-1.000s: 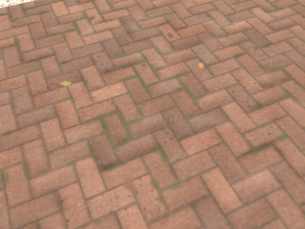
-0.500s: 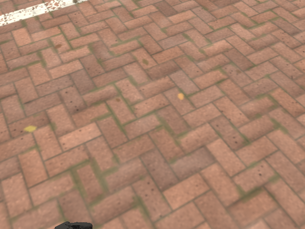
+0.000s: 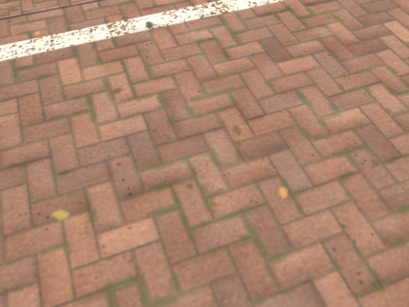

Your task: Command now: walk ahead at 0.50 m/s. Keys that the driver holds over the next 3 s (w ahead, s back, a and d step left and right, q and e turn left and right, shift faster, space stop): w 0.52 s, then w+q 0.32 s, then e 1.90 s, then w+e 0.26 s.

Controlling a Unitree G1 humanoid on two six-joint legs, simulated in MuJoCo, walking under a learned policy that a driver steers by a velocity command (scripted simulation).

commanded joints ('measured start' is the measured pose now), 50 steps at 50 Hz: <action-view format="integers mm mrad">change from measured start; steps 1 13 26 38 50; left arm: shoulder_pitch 29 -125 -568 -269 -62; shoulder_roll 159 69 82 90 128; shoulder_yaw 30 36 20 44 25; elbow -12 -102 -257 -160 -46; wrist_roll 6 17 -3 -5 -12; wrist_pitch -2 51 46 1 -13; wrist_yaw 13 -34 -37 -6 -3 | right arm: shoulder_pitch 18 345 566 413 158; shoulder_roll -91 -96 -110 -62 -16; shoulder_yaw -27 -40 -30 -49 -20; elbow -47 120 188 105 30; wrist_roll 1 14 -2 -6 -5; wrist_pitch -26 -70 -60 -13 4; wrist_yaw -11 -29 -45 -23 -20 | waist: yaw -76 -32 -134 -83 -67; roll -96 25 44 -90 -121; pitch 26 -8 69 -8 -4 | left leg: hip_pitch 79 395 653 23 117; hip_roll -51 158 164 47 -33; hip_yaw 22 -226 -131 -124 21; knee -66 -468 -443 575 48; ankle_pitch -103 81 315 -225 26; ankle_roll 47 146 132 27 -29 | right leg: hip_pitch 9 -652 -781 -275 -220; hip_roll -311 -177 -143 -370 -269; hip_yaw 99 77 -4 234 -23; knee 136 921 443 -20 87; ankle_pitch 873 76 266 112 889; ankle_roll -105 15 16 -83 -95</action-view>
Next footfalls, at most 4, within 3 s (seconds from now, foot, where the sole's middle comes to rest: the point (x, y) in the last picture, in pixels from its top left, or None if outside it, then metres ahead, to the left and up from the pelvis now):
0.06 left None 0.21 0.09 -0.77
0.64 right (252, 295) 0.51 -0.08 -0.77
1.10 left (193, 237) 0.70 0.12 -0.77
1.54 right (253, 270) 0.59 -0.09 -0.77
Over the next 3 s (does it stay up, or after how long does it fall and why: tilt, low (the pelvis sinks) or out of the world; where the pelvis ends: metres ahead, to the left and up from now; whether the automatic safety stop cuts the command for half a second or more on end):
stays up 0.55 -0.01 0.00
